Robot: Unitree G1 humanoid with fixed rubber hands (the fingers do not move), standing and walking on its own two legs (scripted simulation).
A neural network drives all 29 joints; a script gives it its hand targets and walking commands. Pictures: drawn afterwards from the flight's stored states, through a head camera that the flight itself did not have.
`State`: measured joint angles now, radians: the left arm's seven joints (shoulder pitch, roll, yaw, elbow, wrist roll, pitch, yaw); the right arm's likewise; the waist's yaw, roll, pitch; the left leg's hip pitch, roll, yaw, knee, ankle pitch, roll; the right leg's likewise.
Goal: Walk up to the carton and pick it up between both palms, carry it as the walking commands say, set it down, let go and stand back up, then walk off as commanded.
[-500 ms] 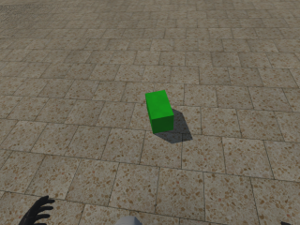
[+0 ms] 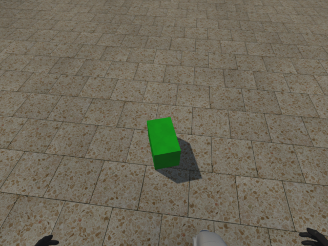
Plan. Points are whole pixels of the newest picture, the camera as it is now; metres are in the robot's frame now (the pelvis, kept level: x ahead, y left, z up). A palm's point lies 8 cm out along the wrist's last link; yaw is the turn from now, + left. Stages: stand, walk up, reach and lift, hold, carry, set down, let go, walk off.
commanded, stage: walk up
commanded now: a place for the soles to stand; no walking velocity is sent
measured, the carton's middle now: (162, 142) +0.82 +0.02 -0.67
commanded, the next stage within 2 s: none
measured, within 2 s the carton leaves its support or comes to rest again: neither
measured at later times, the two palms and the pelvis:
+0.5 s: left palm (48, 212) +0.22 +0.33 -0.09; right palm (284, 167) +0.33 -0.34 -0.07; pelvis +0.19 -0.02 -0.01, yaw +2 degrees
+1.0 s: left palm (69, 152) +0.40 +0.32 -0.08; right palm (269, 144) +0.44 -0.35 -0.11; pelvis +0.33 -0.03 -0.02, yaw +2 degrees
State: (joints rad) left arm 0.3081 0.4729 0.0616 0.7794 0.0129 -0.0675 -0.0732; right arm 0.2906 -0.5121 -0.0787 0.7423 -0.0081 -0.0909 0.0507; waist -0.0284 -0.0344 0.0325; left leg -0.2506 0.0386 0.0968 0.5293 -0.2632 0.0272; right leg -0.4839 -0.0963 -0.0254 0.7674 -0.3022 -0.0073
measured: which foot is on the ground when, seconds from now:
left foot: down 0.00-0.08, up 0.10-0.42, down 0.44-0.74, up 0.76-0.98, down 1.00-1.00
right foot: up 0.00-0.06, down 0.08-0.44, up 0.46-0.70, down 0.72-1.00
